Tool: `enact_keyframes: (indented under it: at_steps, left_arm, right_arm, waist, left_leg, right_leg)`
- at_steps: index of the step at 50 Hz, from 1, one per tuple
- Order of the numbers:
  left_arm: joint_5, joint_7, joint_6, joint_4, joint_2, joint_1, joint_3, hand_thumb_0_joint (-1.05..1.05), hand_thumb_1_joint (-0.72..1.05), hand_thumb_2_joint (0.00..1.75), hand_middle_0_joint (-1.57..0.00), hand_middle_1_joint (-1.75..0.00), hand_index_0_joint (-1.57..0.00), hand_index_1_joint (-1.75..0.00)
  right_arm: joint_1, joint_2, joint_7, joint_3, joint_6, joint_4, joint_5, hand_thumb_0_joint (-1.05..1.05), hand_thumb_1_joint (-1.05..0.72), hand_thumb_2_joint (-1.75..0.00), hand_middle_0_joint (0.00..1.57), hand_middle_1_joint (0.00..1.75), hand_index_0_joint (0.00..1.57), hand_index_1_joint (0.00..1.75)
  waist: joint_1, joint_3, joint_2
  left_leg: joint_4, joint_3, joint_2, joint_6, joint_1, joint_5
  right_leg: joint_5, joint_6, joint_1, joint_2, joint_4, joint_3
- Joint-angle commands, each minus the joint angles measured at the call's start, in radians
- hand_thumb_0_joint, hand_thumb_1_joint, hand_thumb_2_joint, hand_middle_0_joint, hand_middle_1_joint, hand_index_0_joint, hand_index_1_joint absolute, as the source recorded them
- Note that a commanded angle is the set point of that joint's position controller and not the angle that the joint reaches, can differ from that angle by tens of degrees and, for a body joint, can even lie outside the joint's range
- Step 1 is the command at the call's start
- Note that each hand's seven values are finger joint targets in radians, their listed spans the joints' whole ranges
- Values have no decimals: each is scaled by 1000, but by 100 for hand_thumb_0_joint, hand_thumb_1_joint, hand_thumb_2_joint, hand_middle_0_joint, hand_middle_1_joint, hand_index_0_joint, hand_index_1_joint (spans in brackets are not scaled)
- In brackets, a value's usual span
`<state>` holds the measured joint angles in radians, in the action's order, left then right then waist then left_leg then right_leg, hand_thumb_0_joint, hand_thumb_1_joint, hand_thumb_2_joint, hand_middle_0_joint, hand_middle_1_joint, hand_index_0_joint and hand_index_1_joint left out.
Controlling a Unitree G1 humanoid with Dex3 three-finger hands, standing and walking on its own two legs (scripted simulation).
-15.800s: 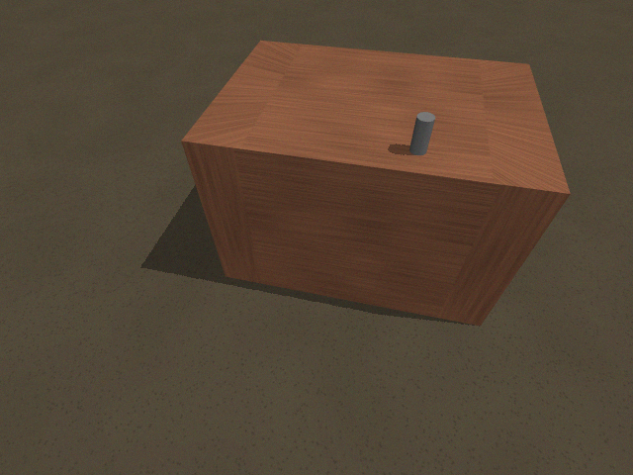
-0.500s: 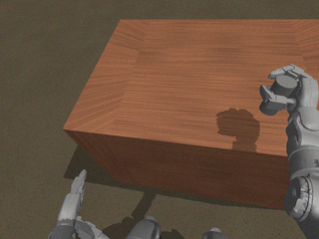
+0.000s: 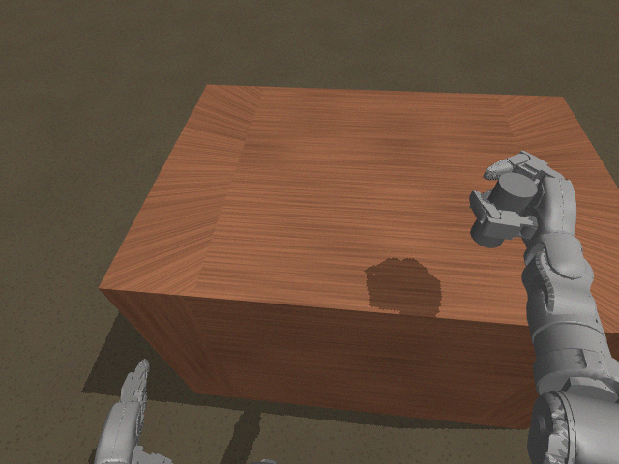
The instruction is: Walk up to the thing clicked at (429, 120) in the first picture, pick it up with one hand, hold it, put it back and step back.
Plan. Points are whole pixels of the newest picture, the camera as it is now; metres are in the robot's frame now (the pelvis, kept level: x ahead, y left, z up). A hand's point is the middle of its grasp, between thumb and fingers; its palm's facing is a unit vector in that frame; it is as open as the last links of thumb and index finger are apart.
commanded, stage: lift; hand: right
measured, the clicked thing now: (500, 212) +0.43 -0.20 +0.10
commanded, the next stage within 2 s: hold in 1.02 s
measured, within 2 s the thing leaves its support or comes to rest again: neither
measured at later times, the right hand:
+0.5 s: hand (513, 218) +0.36 -0.17 +0.17, palm faces +0.12 +0.99 -0.01, open 6.3 cm
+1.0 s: hand (535, 224) +0.33 -0.17 +0.20, palm faces +0.13 +0.99 -0.01, open 6.3 cm
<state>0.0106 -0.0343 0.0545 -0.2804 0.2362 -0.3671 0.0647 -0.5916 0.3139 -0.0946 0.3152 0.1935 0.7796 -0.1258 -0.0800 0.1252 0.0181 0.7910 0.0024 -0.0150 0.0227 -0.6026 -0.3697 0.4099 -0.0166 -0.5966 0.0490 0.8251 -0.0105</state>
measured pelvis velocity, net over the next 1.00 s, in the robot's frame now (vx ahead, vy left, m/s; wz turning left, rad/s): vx -0.02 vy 0.01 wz -0.02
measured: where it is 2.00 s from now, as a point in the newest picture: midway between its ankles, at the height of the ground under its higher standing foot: outside the picture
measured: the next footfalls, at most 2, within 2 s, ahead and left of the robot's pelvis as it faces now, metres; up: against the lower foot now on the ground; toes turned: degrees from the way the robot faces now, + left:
none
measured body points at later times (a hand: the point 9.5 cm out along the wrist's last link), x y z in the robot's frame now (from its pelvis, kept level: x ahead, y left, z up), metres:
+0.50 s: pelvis -0.01 +0.01 +0.02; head -0.01 +0.02 +0.47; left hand +0.15 +0.27 -0.04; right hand +0.35 -0.23 +0.17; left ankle +0.01 +0.14 -0.70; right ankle +0.00 -0.13 -0.70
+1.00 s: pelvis -0.02 +0.01 +0.03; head -0.04 +0.03 +0.48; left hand +0.15 +0.27 -0.04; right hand +0.32 -0.23 +0.20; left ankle +0.01 +0.14 -0.70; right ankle +0.00 -0.13 -0.70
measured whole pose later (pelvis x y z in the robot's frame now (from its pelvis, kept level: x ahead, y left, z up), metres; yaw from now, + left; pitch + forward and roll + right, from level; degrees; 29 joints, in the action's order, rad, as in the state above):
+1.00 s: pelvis -0.02 +0.01 +0.03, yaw -1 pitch -1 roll +0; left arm 0.03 -0.08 0.13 -0.56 0.23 -0.26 0.09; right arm -0.28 0.24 -0.06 0.23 -0.17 0.16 -0.20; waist 0.00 0.04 0.04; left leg 0.57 0.02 -0.03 0.01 -0.28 -0.27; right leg 0.28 -0.03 -0.27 0.04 0.57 -0.01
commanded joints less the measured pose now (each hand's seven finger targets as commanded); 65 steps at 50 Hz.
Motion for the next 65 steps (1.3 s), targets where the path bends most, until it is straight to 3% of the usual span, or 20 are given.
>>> enact_keyframes:
  at_steps: [1, 3, 4, 6, 7, 12, 15, 19, 20, 24, 28, 31, 37, 40, 46, 52, 54, 56, 59, 65]
  left_arm:
    - [10, -22, 47, 132, 136, 20, 78, 0, -54, 4, -5, -5, -5, -5]
    - [11, -19, 52, 147, 107, 53, 49, 0, -54, 4, -4, -5, -5, -5]
    - [13, -26, 51, 147, 130, 60, 73, 0, -53, 4, -4, -5, -5, -5]
    - [16, -27, 49, 106, 109, 41, 58, 0, -54, 4, -4, -5, -5, -5]
    - [18, -30, 46, 70, 136, 28, 86, 0, -53, 4, -4, -5, -5, -5]
    - [22, -34, 53, 91, 122, 83, 68, 0, -53, 4, -4, -5, -5, -5]
    - [22, -45, 55, 76, 139, 91, 92, 0, -52, 3, -4, -5, -5, -4]
    - [23, -46, 58, 36, 77, 108, 30, 0, -53, 4, -4, -5, -4, -4]
    - [22, -48, 59, 20, 87, 130, 41, 0, -53, 4, -4, -5, -4, -4]
    - [19, -58, 67, 32, 151, 135, 92, 0, -53, 4, -4, -5, -4, -4]
    - [21, -59, 82, 9, 114, 173, 62, 0, -54, 5, -4, -4, -4, -5]
    - [18, -61, 90, -30, 145, 163, 99, 0, -54, 5, -4, -4, -4, -4]
    - [17, -48, 103, -74, 87, 200, 44, 0, -55, 5, -4, -4, -4, -5]
    - [13, -56, 116, -57, 172, 218, 115, 0, -55, 5, -4, -4, -4, -5]
    - [14, -52, 130, -87, 93, 219, 48, 0, -56, 6, -4, -5, -4, -5]
    - [14, -53, 137, -119, 160, 231, 109, 0, -55, 5, -4, -5, -4, -5]
    - [15, -43, 137, -145, 92, 215, 51, 0, -55, 5, -4, -5, -4, -5]
    - [17, -43, 144, -152, 73, 245, 40, 0, -55, 5, -4, -5, -4, -5]
    - [12, -48, 147, -157, 137, 242, 97, 0, -54, 5, -4, -5, -5, -5]
    - [16, -39, 155, -163, 95, 275, 55, 0, -55, 5, -5, -5, -5, -5]
  right_arm:
    - [-406, 215, 12, 29, 41, -350, -30, 0, -60, -133, 141, 145, 142, 145]
    - [-361, 138, 8, -24, 12, -336, -33, 0, -56, -133, 141, 146, 142, 146]
    - [-386, 178, 8, 0, 11, -412, -41, 0, -57, -133, 141, 146, 142, 146]
    - [-361, 147, 6, -28, -12, -431, -44, 0, -57, -131, 140, 144, 141, 144]
    - [-340, 154, 5, -25, -25, -429, -48, 0, -58, -133, 140, 145, 141, 145]
    - [-273, 132, 12, -29, -74, -521, -64, 0, -59, -131, 141, 144, 142, 144]
    - [-301, 169, 22, -9, -83, -652, -75, 0, -58, -131, 141, 145, 142, 145]
    - [-213, 126, 31, -29, -121, -662, -78, 0, -57, -131, 142, 145, 142, 145]
    - [-189, 110, 31, -48, -133, -632, -72, 0, -56, -131, 141, 145, 142, 145]
    - [-194, 149, 31, -18, -158, -733, -78, 0, -60, -132, 143, 146, 144, 146]
    - [-159, 117, 33, -31, -182, -753, -86, 0, -61, -134, 145, 148, 145, 148]
    - [-150, 123, 37, -22, -203, -780, -92, 0, -60, -133, 144, 147, 144, 147]
    - [-126, 111, 25, -35, -239, -819, -84, 0, -57, -133, 142, 146, 143, 146]
    - [-135, 123, 33, -25, -255, -858, -85, 0, -60, -132, 142, 145, 143, 145]
    - [-96, 106, 42, -27, -273, -889, -86, 0, -61, -133, 143, 146, 143, 146]
    - [-107, 119, 39, -13, -313, -915, -92, 0, -61, -133, 142, 146, 143, 146]
    - [-84, 93, 33, -32, -321, -927, -89, 0, -62, -135, 143, 147, 144, 147]
    - [-66, 93, 33, -23, -327, -922, -94, 0, -62, -134, 142, 146, 143, 146]
    - [-64, 111, 34, -7, -342, -932, -95, 0, -58, -134, 141, 146, 142, 146]
    - [-76, 94, 35, -26, -362, -989, -92, 0, -57, -133, 140, 145, 141, 145]
  waist:
    - [17, 317, 4]
    - [17, 288, -2]
    - [17, 303, -10]
    - [27, 278, 3]
    - [25, 244, 19]
    - [44, 225, -8]
    - [41, 237, -24]
    - [66, 173, -14]
    - [62, 142, -16]
    - [56, 217, -11]
    - [67, 153, -23]
    - [55, 122, -50]
    - [76, 115, -16]
    - [64, 165, -20]
    - [77, 137, -16]
    - [64, 113, -11]
    - [77, 94, 6]
    - [84, 75, -21]
    - [71, 115, -18]
    - [86, 111, 2]
  left_leg:
    - [-106, 36, 29, -21, 201, 356]
    - [-119, 36, 26, -19, 214, 350]
    - [-128, 31, 21, -15, 236, 364]
    - [-138, 29, 16, -15, 246, 369]
    - [-145, 30, 16, -16, 228, 347]
    - [-180, 33, 12, -15, 264, 308]
    - [-198, 31, 8, -9, 289, 309]
    - [-226, 29, 2, -7, 286, 248]
    - [-234, 30, 4, -8, 275, 227]
    - [-238, 35, 6, -9, 313, 277]
    - [-263, 38, 5, -9, 314, 243]
    - [-286, 32, 2, -3, 310, 205]
    - [-292, 37, 3, -7, 332, 237]
    - [-295, 45, 9, -10, 352, 261]
    - [-317, 45, 9, -10, 364, 238]
    - [-333, 50, 11, -8, 355, 224]
    - [-339, 48, 8, -11, 364, 227]
    - [-348, 51, 8, -7, 366, 206]
    - [-347, 48, 7, -6, 379, 234]
    - [-344, 58, 14, -14, 393, 241]
  right_leg:
    - [-364, 24, 239, -37, -129, -10]
    - [-355, 26, 253, -38, -148, -13]
    - [-360, 28, 271, -40, -148, -16]
    - [-361, 27, 277, -43, -165, -20]
    - [-341, 25, 279, -42, -175, -20]
    - [-301, 25, 305, -45, -210, -21]
    - [-291, 29, 336, -46, -220, -23]
    - [-233, 31, 321, -51, -244, -26]
    - [-215, 31, 314, -49, -254, -24]
    - [-264, 29, 375, -45, -264, -18]
    - [-238, 30, 368, -47, -285, -18]
    - [-196, 35, 365, -49, -299, -20]
    - [-229, 30, 376, -50, -317, -19]
    - [-251, 26, 417, -46, -329, -11]
    - [-236, 28, 419, -49, -340, -15]
    - [-216, 29, 430, -47, -361, -10]
    - [-226, 28, 421, -51, -363, -13]
    - [-210, 32, 412, -51, -366, -11]
    - [-232, 32, 438, -52, -368, -12]
    - [-251, 23, 437, -46, -381, -3]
